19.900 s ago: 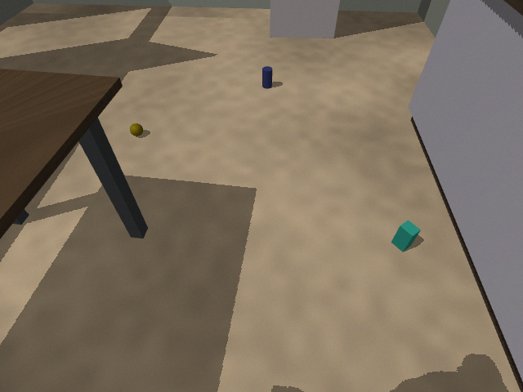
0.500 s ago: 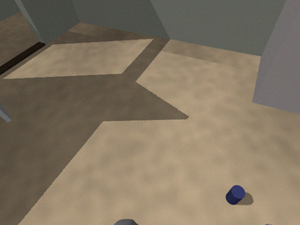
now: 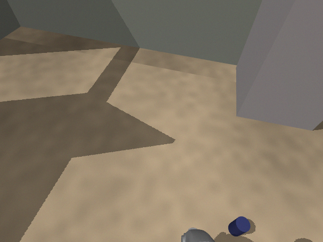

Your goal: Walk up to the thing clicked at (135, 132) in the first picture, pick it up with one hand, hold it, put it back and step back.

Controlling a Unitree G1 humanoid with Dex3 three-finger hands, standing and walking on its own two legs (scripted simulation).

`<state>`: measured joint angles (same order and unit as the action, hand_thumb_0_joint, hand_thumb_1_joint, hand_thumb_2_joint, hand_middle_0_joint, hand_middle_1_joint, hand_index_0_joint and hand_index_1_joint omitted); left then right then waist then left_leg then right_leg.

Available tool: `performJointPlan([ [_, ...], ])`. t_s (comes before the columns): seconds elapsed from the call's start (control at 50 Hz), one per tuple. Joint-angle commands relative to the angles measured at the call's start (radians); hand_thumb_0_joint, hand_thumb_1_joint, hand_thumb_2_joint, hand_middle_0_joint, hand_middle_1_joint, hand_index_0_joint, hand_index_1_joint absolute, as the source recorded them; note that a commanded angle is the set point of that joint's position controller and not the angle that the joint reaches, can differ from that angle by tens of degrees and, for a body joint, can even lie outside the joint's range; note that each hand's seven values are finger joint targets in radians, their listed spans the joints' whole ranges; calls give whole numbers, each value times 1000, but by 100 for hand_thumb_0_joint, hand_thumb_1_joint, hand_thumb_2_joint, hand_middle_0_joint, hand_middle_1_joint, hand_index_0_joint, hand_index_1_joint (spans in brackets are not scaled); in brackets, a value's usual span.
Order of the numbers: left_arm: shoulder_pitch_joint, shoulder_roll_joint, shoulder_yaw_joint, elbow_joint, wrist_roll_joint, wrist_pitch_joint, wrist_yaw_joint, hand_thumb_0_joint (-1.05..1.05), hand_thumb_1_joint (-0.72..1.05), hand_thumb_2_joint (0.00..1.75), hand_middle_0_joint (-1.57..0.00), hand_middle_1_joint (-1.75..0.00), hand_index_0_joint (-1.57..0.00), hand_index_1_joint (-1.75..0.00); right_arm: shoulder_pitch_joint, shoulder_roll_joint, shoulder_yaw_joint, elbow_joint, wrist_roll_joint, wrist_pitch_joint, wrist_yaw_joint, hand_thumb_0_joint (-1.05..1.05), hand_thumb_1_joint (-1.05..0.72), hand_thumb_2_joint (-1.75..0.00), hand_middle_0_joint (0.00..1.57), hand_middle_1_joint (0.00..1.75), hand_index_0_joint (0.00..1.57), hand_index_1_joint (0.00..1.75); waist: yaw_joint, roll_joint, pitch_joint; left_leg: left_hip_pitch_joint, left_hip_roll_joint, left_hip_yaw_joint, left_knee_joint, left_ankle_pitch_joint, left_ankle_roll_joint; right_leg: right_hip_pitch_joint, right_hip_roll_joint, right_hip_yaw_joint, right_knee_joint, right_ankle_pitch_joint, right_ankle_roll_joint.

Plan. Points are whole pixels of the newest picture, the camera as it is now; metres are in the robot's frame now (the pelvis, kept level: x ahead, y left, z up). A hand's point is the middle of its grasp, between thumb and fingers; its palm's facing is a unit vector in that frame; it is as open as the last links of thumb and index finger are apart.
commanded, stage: walk up
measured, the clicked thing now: out of the picture -0.11 +0.49 -0.73
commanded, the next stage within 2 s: stand in 1.34 s
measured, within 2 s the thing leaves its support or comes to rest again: neither
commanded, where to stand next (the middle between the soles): +0.11 +0.00 m, yaw -6 degrees
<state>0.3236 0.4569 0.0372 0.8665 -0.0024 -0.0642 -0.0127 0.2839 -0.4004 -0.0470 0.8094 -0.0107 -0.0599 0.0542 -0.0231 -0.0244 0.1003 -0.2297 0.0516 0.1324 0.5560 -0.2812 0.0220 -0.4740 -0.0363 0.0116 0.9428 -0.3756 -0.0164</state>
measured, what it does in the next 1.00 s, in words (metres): steps on the spot: right foot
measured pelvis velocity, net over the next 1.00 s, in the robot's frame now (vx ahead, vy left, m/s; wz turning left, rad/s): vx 0.06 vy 0.01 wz -0.12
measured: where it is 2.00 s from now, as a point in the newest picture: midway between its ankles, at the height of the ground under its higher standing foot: outside the picture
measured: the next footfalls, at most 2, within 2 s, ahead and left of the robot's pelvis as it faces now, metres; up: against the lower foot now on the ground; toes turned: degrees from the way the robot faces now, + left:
right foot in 0.14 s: +0.16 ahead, -0.12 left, +0.00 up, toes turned -4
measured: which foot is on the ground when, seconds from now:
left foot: down 0.00-1.00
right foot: up 0.00-0.12, down 0.14-1.00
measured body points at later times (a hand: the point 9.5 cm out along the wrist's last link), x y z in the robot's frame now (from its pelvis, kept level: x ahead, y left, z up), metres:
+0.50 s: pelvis +0.05 +0.01 -0.01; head +0.07 +0.01 +0.43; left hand +0.20 +0.30 -0.13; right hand +0.08 -0.31 -0.14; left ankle +0.06 +0.15 -0.73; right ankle +0.12 -0.11 -0.73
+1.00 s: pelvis +0.06 +0.01 +0.01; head +0.09 +0.00 +0.46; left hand +0.18 +0.30 -0.12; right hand +0.12 -0.30 -0.12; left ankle +0.06 +0.15 -0.73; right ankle +0.12 -0.12 -0.73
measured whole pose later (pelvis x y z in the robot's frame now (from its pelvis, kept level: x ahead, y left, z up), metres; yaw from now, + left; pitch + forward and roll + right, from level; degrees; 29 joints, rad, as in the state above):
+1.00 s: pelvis +0.06 +0.01 +0.01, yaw -7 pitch -2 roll +1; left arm 0.08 0.34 0.01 1.11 0.00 0.01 -0.02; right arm 0.07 -0.38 -0.01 1.11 0.00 -0.02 0.01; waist 0.02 0.00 0.08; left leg -0.13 0.04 0.07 0.42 -0.26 -0.03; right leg -0.28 0.00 0.06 0.44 -0.13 0.01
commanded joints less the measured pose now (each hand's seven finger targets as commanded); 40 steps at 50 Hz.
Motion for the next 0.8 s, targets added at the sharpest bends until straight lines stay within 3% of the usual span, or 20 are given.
performJointPlan([
  [0.0, 19, 106, 42, -66, 3, -9, 13, 0, 90, 90, -20, -30, -20, -30, -9, -237, -57, -71, -3, -3, -39, 0, -90, -90, 20, 30, 20, 30, 10, 182, -65, 43, 234, -131, -87, 710, 191, 60, 8, -45, -170, 106, -2],
  [0.04, 10, 102, 42, -55, 4, -1, 21, 0, 90, 90, -20, -30, -20, -30, -22, -232, -54, -70, 7, 9, -45, 0, -90, -90, 20, 30, 20, 30, 14, 172, -101, 27, 216, -114, -20, 698, 160, 127, 39, -64, -222, 159, -11],
  [0.08, 20, 110, 47, -41, 6, -4, 26, 0, 90, 90, -20, -30, -20, -30, -60, -220, -47, -69, 19, 23, -47, 0, -90, -90, 20, 30, 20, 30, 50, 136, -122, -34, 173, -81, 89, 533, 110, 259, 61, -66, -372, 298, -30],
  [0.1, 35, 153, 59, -33, 10, -8, 31, 0, 90, 90, -20, -30, -20, -30, -64, -183, -33, -73, 28, 25, -48, 0, -90, -90, 20, 30, 20, 30, 75, 62, -143, -95, 139, -68, 183, 413, 66, 350, 33, -10, -399, 381, -55],
  [0.12, 53, 230, 81, -38, 14, -13, 37, 0, 90, 90, -20, -30, -20, -30, -32, -147, -20, -73, 31, 26, -50, 0, -90, -90, 20, 30, 20, 30, 83, -117, -186, -208, 57, -23, 373, 188, 19, 438, -128, 240, -454, 542, -113],
  [0.14, 19, 260, 79, -60, 3, -13, 39, 0, 90, 90, -20, -30, -20, -30, 9, -142, -15, -61, 33, 45, -57, 0, -90, -90, 20, 30, 20, 30, 58, -153, -223, -231, -29, -92, 480, -273, -2, 399, -340, 538, -512, 568, -261],
  [0.16, -37, 251, 70, -68, 0, -5, 42, 0, 90, 90, -20, -30, -20, -30, -15, -193, -37, -34, 22, 64, -72, 0, -90, -90, 20, 30, 20, 30, 51, -98, -199, -201, 14, -158, 510, -400, -3, 318, -344, 532, -507, 446, -303],
  [0.2, -119, 216, 53, -70, 6, 5, 49, 0, 90, 90, -20, -30, -20, -30, -12, -192, -35, 8, 26, 67, -70, 0, -90, -90, 20, 30, 20, 30, 23, -93, -149, -196, 30, -176, 464, -343, -1, 241, -239, 371, -480, 390, -233],
  [0.22, -150, 210, 51, -68, 14, 9, 49, 0, 90, 90, -20, -30, -20, -30, 20, -194, -36, 35, 24, 65, -70, 0, -90, -90, 20, 30, 20, 30, 7, -138, -134, -164, 28, -153, 407, -283, 1, 188, -209, 336, -478, 358, -200],
  [0.3, -190, 191, 50, -58, 19, 29, 39, 0, 90, 90, -20, -30, -20, -30, 29, -188, -32, 96, 13, 54, -67, 0, -90, -90, 20, 30, 20, 30, 10, -167, -163, -65, -17, -95, 189, -196, -7, 163, -145, 256, -447, 292, -171],
  [0.34, -218, 167, 41, -49, 7, 46, 31, 0, 90, 90, -20, -30, -20, -30, 36, -182, -34, 127, 3, 40, -72, 0, -90, -90, 20, 30, 20, 30, -5, -134, -164, 44, -23, -95, -1, -21, -5, 80, -118, 229, -394, 220, -126],
  [0.36, -235, 121, 27, -53, -1, 53, 27, 0, 90, 90, -20, -30, -20, -30, 15, -216, -41, 126, -14, 32, -76, 0, -90, -90, 20, 30, 20, 30, -4, -27, -146, 34, 69, -239, -104, -31, 21, 34, -79, 206, -333, 175, -76],
  [0.38, -223, 92, 22, -40, -5, 60, 24, 0, 90, 90, -20, -30, -20, -30, -96, -274, -46, 97, -13, 22, -75, 0, -90, -90, 20, 30, 20, 30, 32, 104, -89, -62, 213, -450, -204, -135, 87, 15, 17, 133, -280, 47, -22],
  [0.4, -238, 149, 45, -4, 3, 62, 29, 0, 90, 90, -20, -30, -20, -30, -170, -304, -50, 92, -5, 21, -69, 0, -90, -90, 20, 30, 20, 30, 44, 135, -48, -185, 281, -459, -206, -120, 152, 131, 40, 48, -191, -67, -12],
  [0.42, -220, 144, 45, 13, 8, 60, 24, 0, 90, 90, -20, -30, -20, -30, -198, -279, -42, 92, -12, 16, -66, 0, -90, -90, 20, 30, 20, 30, 62, 98, -44, -186, 257, -405, -164, -31, 154, 177, 32, 55, -201, -38, -11],
  [0.46, -228, 123, 44, 35, 3, 49, 16, 0, 90, 90, -20, -30, -20, -30, -191, -248, -29, 110, -3, 11, -67, 0, -90, -90, 20, 30, 20, 30, 61, 93, -86, -120, 156, -261, -90, 125, 79, 232, 9, 69, -329, 223, -31],
  [0.5, -246, 145, 43, 48, 2, 45, 12, 0, 90, 90, -20, -30, -20, -30, -170, -235, -24, 125, 6, 17, -67, 0, -90, -90, 20, 30, 20, 30, 41, 110, -123, -104, 111, -211, -68, 85, 47, 264, -16, 102, -350, 359, -45],
  [0.54, -260, 140, 35, 66, 1, 51, 8, 0, 90, 90, -20, -30, -20, -30, -179, -208, -19, 136, 6, 30, -67, 0, -90, -90, 20, 30, 20, 30, 36, 91, -103, -92, 97, -206, -118, -127, 41, 218, -37, 142, -395, 219, -56],
  [0.6, -280, 135, 28, 92, 3, 55, 5, 0, 90, 90, -20, -30, -20, -30, -204, -213, -15, 154, 3, 35, -65, 0, -90, -90, 20, 30, 20, 30, 39, 49, -76, -82, 87, -194, -128, -185, 41, 192, -44, 174, -475, 118, -50],
  [0.78, -302, 132, 16, 151, 7, 48, 3, 0, 90, 90, -20, -30, -20, -30, -199, -195, -4, 214, 13, 33, -57, 0, -90, -90, 20, 30, 20, 30, 17, -55, -126, 76, 56, -148, -147, -39, 18, 180, -86, 226, -610, 149, -40],
])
